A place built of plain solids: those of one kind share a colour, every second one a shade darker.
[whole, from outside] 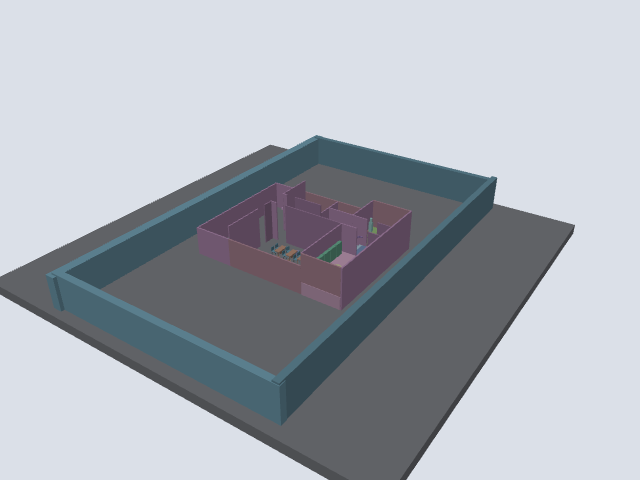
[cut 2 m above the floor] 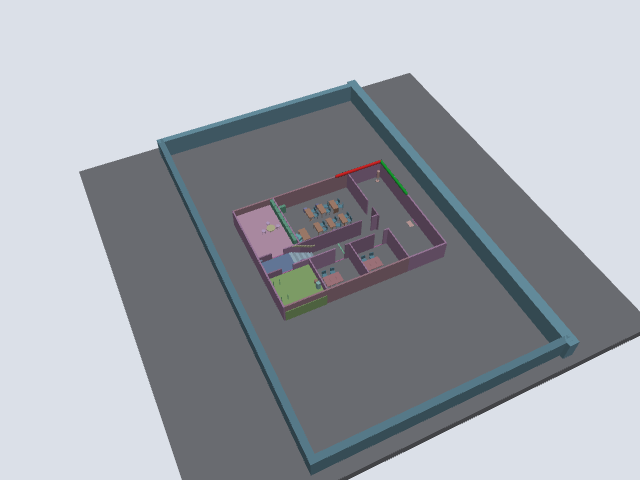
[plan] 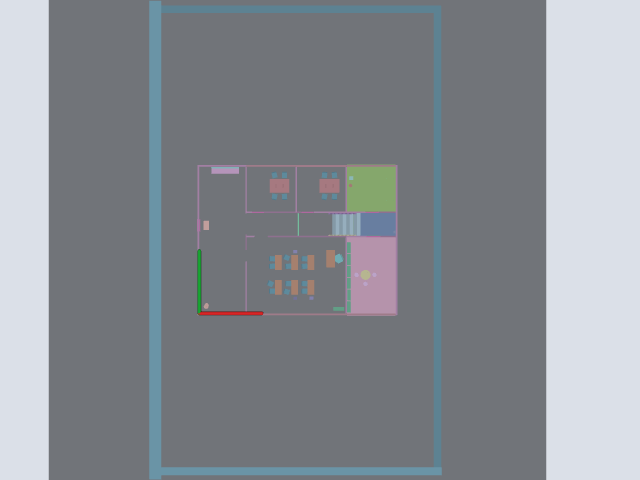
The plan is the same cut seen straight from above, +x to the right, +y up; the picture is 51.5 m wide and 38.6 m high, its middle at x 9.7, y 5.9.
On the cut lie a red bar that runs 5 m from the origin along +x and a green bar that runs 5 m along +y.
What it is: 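A split-level school wing of the 2010s; 15.8 x 11.8 m, ceiling 2.84 m, its east end 1.26 m higher up one straight flight of 8 risers of 0.158 m in its corridor, a corridor of 1.95 m, a front door of 0.86 to 0.98 x 2.1 m, inner doorways of 0.90 to 1.12 m, pupils' tables 0.64 m and their chairs 0.38 m, a teacher's desk 0.73 m, notice boards and coat hooks at a child's height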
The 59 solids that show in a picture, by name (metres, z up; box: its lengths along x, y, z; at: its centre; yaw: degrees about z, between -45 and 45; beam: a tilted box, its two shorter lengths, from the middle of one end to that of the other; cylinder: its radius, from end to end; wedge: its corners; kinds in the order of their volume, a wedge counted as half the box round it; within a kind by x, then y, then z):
{
 "ring_hedge_1": {"box": [0.97, 38.49, 3.34], "at": [-3.55, 5.89, 1.62]},
 "ring_hedge_2": {"box": [23.2, 0.65, 3.5], "at": [7.89, -12.7, 1.7]},
 "ring_hedge_3": {"box": [23.12, 0.6, 3.44], "at": [7.89, 24.46, 1.67]},
 "ring_hedge_4": {"box": [0.61, 37.76, 3.68], "at": [19.15, 5.89, 1.79]},
 "wall_1": {"box": [0.15, 12.08, 2.89], "at": [-0.07, 5.89, 1.4]},
 "wall_2": {"box": [4.06, 0.15, 2.89], "at": [1.88, -0.07, 1.4]},
 "wall_3": {"box": [4.06, 0.15, 2.89], "at": [1.88, 11.86, 1.4]},
 "wall_4": {"box": [0.12, 4.19, 4.15], "at": [3.76, 2.1, 2.03]},
 "wall_5": {"box": [0.12, 1.27, 4.15], "at": [3.76, 5.74, 2.03]},
 "wall_6": {"box": [0.12, 3.73, 4.15], "at": [3.76, 9.91, 2.03]},
 "wall_7": {"box": [0.47, 0.12, 4.15], "at": [3.99, 8.12, 2.03]},
 "wall_8": {"box": [0.67, 0.12, 4.15], "at": [4.1, 6.17, 2.03]},
 "wall_9": {"box": [3.03, 0.12, 4.15], "at": [6.71, 8.12, 2.03]},
 "wall_10": {"box": [0.12, 3.65, 2.89], "at": [7.79, 9.95, 1.4]},
 "wall_11": {"box": [6.32, 0.12, 4.15], "at": [8.65, 6.17, 2.03]},
 "wall_12": {"box": [2.6, 0.12, 4.15], "at": [10.51, 8.12, 2.03]},
 "wall_13": {"box": [0.12, 6.17, 4.15], "at": [11.81, 3.09, 2.03]},
 "wall_14": {"box": [0.12, 3.65, 4.15], "at": [11.81, 9.95, 2.03]},
 "wall_15": {"box": [1.56, 0.12, 4.15], "at": [12.59, 8.12, 2.03]},
 "wall_16": {"box": [1.63, 0.12, 4.15], "at": [12.62, 6.17, 2.03]},
 "wall_17": {"box": [1.36, 0.12, 4.15], "at": [15.11, 8.12, 2.03]},
 "wall_18": {"box": [1.23, 0.12, 4.15], "at": [15.18, 6.17, 2.03]},
 "wall_19": {"box": [0.15, 12.08, 4.15], "at": [15.87, 5.89, 2.03]},
 "split_lounge_level_1": {"box": [3.92, 6.32, 1.31], "at": [13.83, 2.96, 0.61]},
 "split_kitchen_level_1": {"box": [3.92, 3.79, 1.31], "at": [13.83, 10.08, 0.61]},
 "glazing_1": {"box": [4.03, 0.15, 2.89], "at": [5.77, 11.86, 1.4]},
 "glazing_2": {"box": [8.05, 0.15, 2.89], "at": [7.79, -0.07, 1.4]},
 "glazing_3": {"box": [4.03, 0.15, 2.89], "at": [9.8, 11.86, 1.4]},
 "glazing_4": {"box": [3.98, 0.15, 4.15], "at": [13.8, -0.07, 2.03]},
 "glazing_5": {"box": [3.98, 0.15, 4.15], "at": [13.8, 11.86, 2.03]},
 "split_corridor_level_1": {"box": [2.83, 1.83, 1.31], "at": [14.37, 7.15, 0.61]},
 "split_steps_1": {"box": [0.28, 1.83, 0.21], "at": [10.82, 7.15, 0.05]},
 "split_steps_2": {"box": [0.28, 1.83, 0.37], "at": [11.1, 7.15, 0.13]},
 "split_steps_3": {"box": [0.28, 1.83, 0.52], "at": [11.39, 7.15, 0.21]},
 "split_steps_4": {"box": [0.28, 1.83, 0.68], "at": [11.67, 7.15, 0.29]},
 "split_steps_5": {"box": [0.28, 1.83, 0.84], "at": [11.96, 7.15, 0.37]},
 "split_steps_6": {"box": [0.28, 1.83, 1.0], "at": [12.24, 7.15, 0.45]},
 "split_steps_7": {"box": [0.28, 1.83, 1.16], "at": [12.53, 7.15, 0.53]},
 "split_steps_8": {"box": [0.28, 1.83, 1.31], "at": [12.81, 7.15, 0.61]},
 "shelf_1": {"box": [0.9, 0.3, 0.95], "at": [11.21, 0.37, 0.42]},
 "shelf_2": {"box": [0.3, 0.9, 1.35], "at": [12.03, 0.52, 1.89]},
 "shelf_3": {"box": [0.3, 0.9, 1.35], "at": [12.03, 1.48, 1.89]},
 "shelf_4": {"box": [0.3, 0.9, 1.35], "at": [12.03, 2.42, 1.89]},
 "shelf_5": {"box": [0.3, 0.9, 1.35], "at": [12.03, 3.37, 1.89]},
 "shelf_6": {"box": [0.3, 0.9, 1.35], "at": [12.03, 4.32, 1.89]},
 "shelf_7": {"box": [0.3, 0.9, 1.35], "at": [12.03, 5.28, 1.89]},
 "desk_1": {"box": [0.55, 1.2, 0.07], "at": [6.36, 2.09, 0.6]},
 "desk_2": {"box": [0.55, 1.2, 0.07], "at": [6.36, 4.09, 0.6]},
 "desk_3": {"box": [0.55, 1.2, 0.07], "at": [7.66, 2.09, 0.6]},
 "desk_4": {"box": [0.55, 1.2, 0.07], "at": [7.66, 4.09, 0.6]},
 "desk_5": {"box": [0.55, 1.2, 0.07], "at": [8.96, 2.09, 0.6]},
 "desk_6": {"box": [0.55, 1.2, 0.07], "at": [8.96, 4.09, 0.6]},
 "desk_7": {"box": [0.7, 1.4, 0.07], "at": [10.56, 4.39, 0.69]},
 "meeting_table_1": {"box": [1.57, 1.1, 0.07], "at": [6.45, 10.25, 0.7]},
 "meeting_table_2": {"box": [1.6, 1.1, 0.07], "at": [10.46, 10.25, 0.7]},
 "bench_upholstered_1": {"box": [2.2, 0.5, 0.2], "at": [2.08, 11.48, 0.3]},
 "task_chair_1": {"box": [0.48, 0.68, 0.26], "at": [11.21, 4.4, 0.58], "yaw": 27.4},
 "coffee_table_1": {"cylinder": 0.4, "from": [13.36, 3.09, 1.59], "to": [13.36, 3.09, 1.66]},
 "doormat_hold_1": {"box": [0.45, 0.75, 0.06], "at": [0.55, 7.07, -0.02]}
}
